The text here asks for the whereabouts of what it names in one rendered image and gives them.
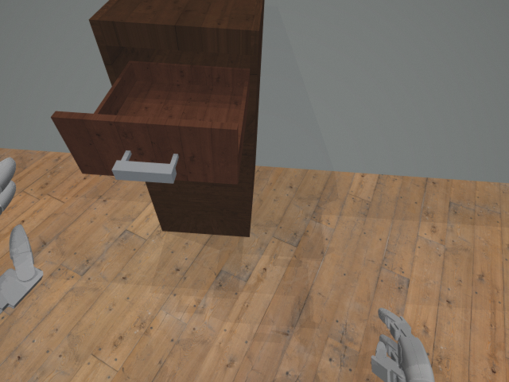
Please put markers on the left robot hand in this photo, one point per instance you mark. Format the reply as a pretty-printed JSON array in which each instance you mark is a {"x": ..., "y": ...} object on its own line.
[{"x": 15, "y": 284}]

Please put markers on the drawer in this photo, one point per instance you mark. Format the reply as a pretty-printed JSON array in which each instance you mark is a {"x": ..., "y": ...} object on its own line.
[{"x": 156, "y": 110}]

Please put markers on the right robot hand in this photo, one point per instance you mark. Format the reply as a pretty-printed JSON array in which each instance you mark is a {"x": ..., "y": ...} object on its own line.
[{"x": 409, "y": 360}]

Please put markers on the cabinet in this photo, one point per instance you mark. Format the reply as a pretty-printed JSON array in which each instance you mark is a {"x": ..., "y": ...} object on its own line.
[{"x": 220, "y": 33}]

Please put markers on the handle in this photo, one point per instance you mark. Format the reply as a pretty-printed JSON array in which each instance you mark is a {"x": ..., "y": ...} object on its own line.
[{"x": 145, "y": 171}]

